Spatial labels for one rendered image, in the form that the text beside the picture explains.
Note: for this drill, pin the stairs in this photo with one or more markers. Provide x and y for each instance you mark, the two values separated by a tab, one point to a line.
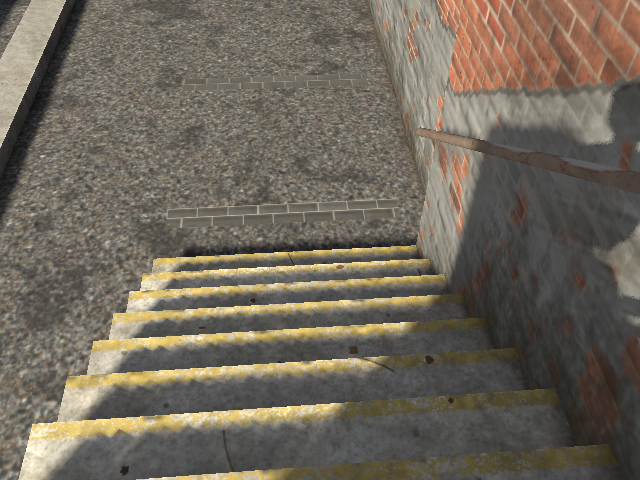
342	364

